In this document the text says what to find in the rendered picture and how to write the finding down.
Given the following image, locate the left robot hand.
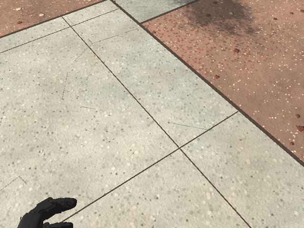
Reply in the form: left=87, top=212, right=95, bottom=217
left=17, top=197, right=77, bottom=228

